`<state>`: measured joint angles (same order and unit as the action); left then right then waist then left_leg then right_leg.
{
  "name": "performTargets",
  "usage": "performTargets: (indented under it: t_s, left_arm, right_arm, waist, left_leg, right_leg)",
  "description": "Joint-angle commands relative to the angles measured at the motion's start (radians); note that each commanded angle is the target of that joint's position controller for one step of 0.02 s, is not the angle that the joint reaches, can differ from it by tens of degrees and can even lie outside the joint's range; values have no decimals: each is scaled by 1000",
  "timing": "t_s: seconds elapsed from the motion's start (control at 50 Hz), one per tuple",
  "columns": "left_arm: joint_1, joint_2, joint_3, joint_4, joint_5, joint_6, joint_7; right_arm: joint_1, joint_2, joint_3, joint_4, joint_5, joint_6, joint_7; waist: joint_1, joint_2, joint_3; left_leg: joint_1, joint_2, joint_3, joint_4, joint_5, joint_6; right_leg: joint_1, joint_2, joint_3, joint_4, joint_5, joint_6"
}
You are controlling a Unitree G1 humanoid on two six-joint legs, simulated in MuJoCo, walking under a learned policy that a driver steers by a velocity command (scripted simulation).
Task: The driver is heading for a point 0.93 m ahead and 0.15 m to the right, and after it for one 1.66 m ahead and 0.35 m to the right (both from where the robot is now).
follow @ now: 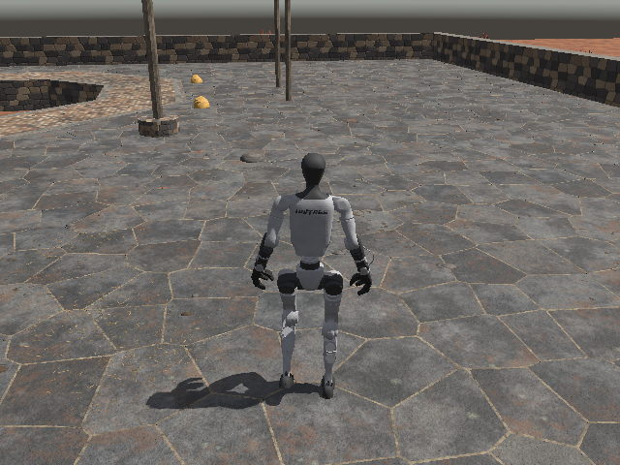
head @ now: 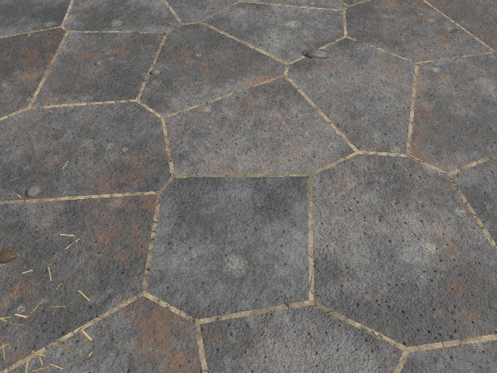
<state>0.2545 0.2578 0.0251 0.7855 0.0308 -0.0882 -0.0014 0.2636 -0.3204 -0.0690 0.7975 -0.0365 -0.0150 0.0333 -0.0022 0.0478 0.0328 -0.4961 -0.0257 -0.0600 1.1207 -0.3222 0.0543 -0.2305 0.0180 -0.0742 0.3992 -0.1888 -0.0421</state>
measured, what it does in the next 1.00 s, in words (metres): walks ahead, turning right: left foot, then right foot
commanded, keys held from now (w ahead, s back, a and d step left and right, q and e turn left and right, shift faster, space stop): w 0.08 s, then w+e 0.88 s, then w+q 0.04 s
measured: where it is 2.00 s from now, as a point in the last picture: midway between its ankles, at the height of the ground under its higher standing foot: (328, 213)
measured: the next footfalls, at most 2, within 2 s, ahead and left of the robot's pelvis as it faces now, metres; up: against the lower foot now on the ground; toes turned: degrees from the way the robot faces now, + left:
left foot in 0.28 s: +0.28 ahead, +0.12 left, +0.00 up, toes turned +1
right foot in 0.82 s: +0.52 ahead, -0.12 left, +0.00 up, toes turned -23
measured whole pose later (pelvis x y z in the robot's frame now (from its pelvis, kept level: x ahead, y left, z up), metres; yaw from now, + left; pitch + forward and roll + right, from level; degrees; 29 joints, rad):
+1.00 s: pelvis +0.48 -0.06 -0.01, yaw -25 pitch +0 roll +0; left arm 0.26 0.27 0.07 0.84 0.01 -0.02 -0.01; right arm 0.21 -0.25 -0.04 0.78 -0.04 -0.05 0.01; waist -0.01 0.02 0.07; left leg -0.51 0.10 -0.01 1.16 -0.33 -0.02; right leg -0.24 0.14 -0.03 0.42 -0.18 -0.14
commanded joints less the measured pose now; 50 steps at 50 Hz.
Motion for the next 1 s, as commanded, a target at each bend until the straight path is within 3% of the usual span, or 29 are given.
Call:
performTargets:
  t_s: [0.02,0.12,0.18,0.22,0.26,0.28,0.3,0.32,0.34,0.36,0.38,0.42,0.5,0.58,0.68,0.74,0.78,0.8,0.82,0.84,0.86,0.88,0.9,0.92,0.96,1.0]
  left_arm:
    - [65,106,28,-11,-11,-32,-10]
    - [114,106,29,40,-21,-22,-16]
    - [177,141,39,72,-20,-11,-17]
    - [192,166,47,87,-16,-1,-14]
    - [183,173,49,98,-20,8,-11]
    - [193,145,41,98,-26,7,-12]
    - [176,85,24,51,-29,3,-13]
    - [268,20,16,32,-46,11,-7]
    - [215,116,41,59,-22,30,2]
    - [169,102,45,53,-22,33,-6]
    - [155,79,43,57,-24,37,-12]
    - [158,65,48,68,-4,61,-25]
    - [65,33,49,32,1,83,-46]
    - [-76,16,39,-21,3,84,-61]
    - [-238,12,21,-88,8,80,-78]
    - [-242,31,27,-103,12,81,-73]
    - [-134,58,43,-79,13,77,-61]
    - [-7,80,58,-41,17,68,-51]
    - [154,148,86,8,28,62,-34]
    - [133,278,116,-6,21,66,-20]
    - [178,279,119,-23,-12,78,-17]
    - [127,249,111,-6,-16,82,-7]
    - [80,191,96,-3,-23,78,-3]
    - [33,157,86,-8,-23,71,-1]
    - [-5,121,72,-16,-31,53,-1]
    - [20,117,67,1,-30,30,-7]
  right_arm:
    - [30,-12,3,-54,-8,2,14]
    - [-179,21,35,-121,-10,-10,28]
    - [-261,21,47,-143,-1,-21,24]
    - [-256,3,44,-146,4,-31,13]
    - [-132,-19,32,-107,-4,-47,-5]
    - [7,-61,15,-59,-21,-61,-19]
    - [181,-147,-6,-45,-43,-69,-35]
    - [182,-226,-27,-42,-28,-54,-42]
    - [125,-141,-12,-52,-3,-46,-40]
    - [48,-69,9,-57,4,-51,-38]
    - [7,-27,18,-56,6,-58,-34]
    - [-12,5,25,-45,11,-73,-39]
    - [42,-8,14,-7,22,-100,-43]
    - [87,1,13,28,17,-97,-46]
    - [143,-44,0,65,16,-88,-53]
    - [160,-73,-6,84,13,-71,-60]
    - [159,-108,-15,90,11,-52,-64]
    - [153,-119,-17,87,15,-43,-64]
    - [145,-105,-12,65,13,-41,-61]
    - [182,28,15,-11,21,-48,-39]
    - [55,-58,-1,-48,15,-61,-35]
    - [-17,-50,3,-72,25,-73,-31]
    - [-4,-43,9,-63,26,-84,-32]
    - [8,-41,7,-50,16,-79,-35]
    - [53,-31,8,-41,-12,-42,-31]
    - [75,-3,14,-29,-12,-17,-20]
  waist:
    - [-10,-147,-34]
    - [18,-142,10]
    - [46,-148,13]
    - [35,-150,13]
    - [-32,-122,-34]
    - [-83,-72,-127]
    - [-149,63,-275]
    - [-98,249,-332]
    - [-93,76,-209]
    - [-56,46,-93]
    - [-31,42,-44]
    - [5,70,-13]
    - [18,36,-1]
    - [0,29,38]
    - [-37,23,71]
    - [-24,31,49]
    - [28,49,-30]
    - [84,31,-105]
    - [155,-44,-201]
    - [78,-294,-274]
    - [140,-157,-329]
    - [114,-104,-178]
    - [69,-53,-86]
    - [25,-26,-40]
    - [-25,-41,-51]
    - [-39,-45,-59]
  left_leg:
    - [-135,35,-45,-32,66,-13]
    - [-97,66,62,-349,225,-36]
    - [-4,53,114,-479,209,-34]
    - [41,41,113,-531,167,-18]
    - [227,8,117,-648,164,6]
    - [440,40,79,-674,170,30]
    - [676,309,-196,-707,45,78]
    - [782,500,-546,-833,-28,162]
    - [666,454,-497,-849,-95,153]
    - [554,399,-354,-874,-44,131]
    - [472,352,-243,-908,63,108]
    - [394,296,-101,-941,195,79]
    - [410,289,33,-970,377,92]
    - [429,269,147,-976,426,93]
    - [489,291,239,-954,516,78]
    - [575,303,290,-834,821,59]
    - [604,304,315,-613,1070,53]
    - [550,295,326,-417,1014,41]
    - [359,268,331,-135,746,8]
    - [-107,81,300,234,-177,-58]
    - [-231,16,67,345,-210,-64]
    - [-299,82,28,309,-92,-51]
    - [-249,119,34,206,-17,-47]
    - [-183,141,30,131,0,-51]
    - [-72,148,26,57,-1,-75]
    - [-58,146,56,-6,35,-84]
  right_leg:
    - [118,-266,230,-218,244,-141]
    - [92,-206,114,-252,273,-131]
    - [105,-218,140,-216,331,-130]
    - [141,-244,176,-170,379,-125]
    - [140,-220,166,-15,488,-101]
    - [67,-162,126,169,453,-81]
    - [-107,-94,77,462,113,-57]
    - [-376,34,50,705,-360,-38]
    - [-434,-24,131,785,-309,-49]
    - [-437,-58,144,770,-220,-51]
    - [-406,-82,134,740,-164,-41]
    - [-359,-100,119,723,-116,-19]
    - [-436,-109,105,720,-5,3]
    - [-492,-112,77,565,120,16]
    - [-409,-87,-17,310,151,-27]
    - [-330,-28,-72,245,35,-81]
    - [-187,47,-98,218,-72,-128]
    - [-22,81,-87,151,-59,-156]
    - [234,2,59,93,-107,-202]
    - [545,-319,588,41,-114,-347]
    - [559,-368,836,-97,-81,-388]
    - [462,-344,657,-112,-3,-356]
    - [315,-305,552,-124,115,-315]
    - [211,-247,468,-134,218,-276]
    - [104,-186,377,-154,336,-257]
    - [81,-165,309,-182,394,-249]
Velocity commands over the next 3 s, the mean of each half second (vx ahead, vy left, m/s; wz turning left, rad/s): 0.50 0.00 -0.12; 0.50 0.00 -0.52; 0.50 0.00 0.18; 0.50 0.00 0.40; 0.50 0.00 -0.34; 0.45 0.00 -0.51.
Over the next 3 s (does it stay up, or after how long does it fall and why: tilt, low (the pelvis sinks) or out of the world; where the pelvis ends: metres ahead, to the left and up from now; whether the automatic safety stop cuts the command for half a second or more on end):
stays up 1.49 -0.33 -0.02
